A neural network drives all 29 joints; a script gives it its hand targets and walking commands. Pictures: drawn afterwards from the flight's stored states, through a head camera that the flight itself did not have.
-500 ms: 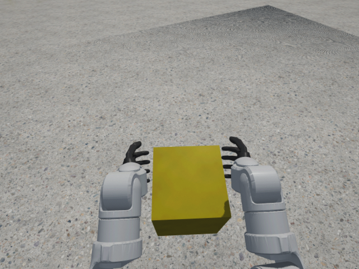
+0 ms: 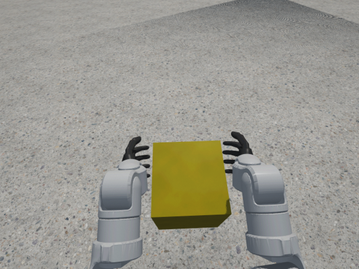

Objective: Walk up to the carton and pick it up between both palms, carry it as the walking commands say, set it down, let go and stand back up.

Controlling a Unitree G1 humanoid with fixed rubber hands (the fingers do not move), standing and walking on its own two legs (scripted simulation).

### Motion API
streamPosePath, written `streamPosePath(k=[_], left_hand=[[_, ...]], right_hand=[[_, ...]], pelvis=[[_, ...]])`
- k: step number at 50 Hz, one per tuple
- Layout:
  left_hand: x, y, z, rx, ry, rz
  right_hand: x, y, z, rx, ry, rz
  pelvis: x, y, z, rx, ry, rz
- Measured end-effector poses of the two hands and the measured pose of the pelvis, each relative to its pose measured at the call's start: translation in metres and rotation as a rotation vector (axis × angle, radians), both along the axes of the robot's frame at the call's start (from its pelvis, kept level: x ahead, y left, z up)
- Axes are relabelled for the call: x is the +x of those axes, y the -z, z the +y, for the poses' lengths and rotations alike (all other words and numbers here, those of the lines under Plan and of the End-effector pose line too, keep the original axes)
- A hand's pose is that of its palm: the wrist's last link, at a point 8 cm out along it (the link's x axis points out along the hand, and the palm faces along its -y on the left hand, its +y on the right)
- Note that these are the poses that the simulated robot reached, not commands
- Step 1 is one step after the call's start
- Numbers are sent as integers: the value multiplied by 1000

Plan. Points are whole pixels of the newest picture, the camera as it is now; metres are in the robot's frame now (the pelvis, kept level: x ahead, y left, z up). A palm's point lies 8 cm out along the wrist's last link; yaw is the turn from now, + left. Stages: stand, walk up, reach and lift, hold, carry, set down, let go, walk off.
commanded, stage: carry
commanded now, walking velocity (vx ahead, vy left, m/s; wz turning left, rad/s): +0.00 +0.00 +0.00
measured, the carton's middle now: (187, 187) +0.31 +0.00 +0.01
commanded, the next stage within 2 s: hold in 1.32 s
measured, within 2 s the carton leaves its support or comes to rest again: neither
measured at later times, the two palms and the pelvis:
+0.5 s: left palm (132, 162) +0.32 +0.12 +0.11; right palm (240, 156) +0.32 -0.12 +0.10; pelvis +0.02 +0.00 +0.00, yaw +0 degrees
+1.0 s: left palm (134, 158) +0.34 +0.12 +0.09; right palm (238, 154) +0.34 -0.12 +0.09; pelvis +0.03 +0.00 +0.00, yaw +0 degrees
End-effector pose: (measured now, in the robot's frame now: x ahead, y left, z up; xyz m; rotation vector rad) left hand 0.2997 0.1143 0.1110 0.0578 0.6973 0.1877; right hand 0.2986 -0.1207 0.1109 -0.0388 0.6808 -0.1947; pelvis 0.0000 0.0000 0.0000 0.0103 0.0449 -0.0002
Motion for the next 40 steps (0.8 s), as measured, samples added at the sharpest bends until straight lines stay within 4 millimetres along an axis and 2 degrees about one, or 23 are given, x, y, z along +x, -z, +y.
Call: streamPosePath(k=[40], left_hand=[[36, 13, 1, 1, -1, 4]], right_hand=[[37, 15, 2, -6, -2, 6]], pelvis=[[24, -1, 1, -3, -2, 9]])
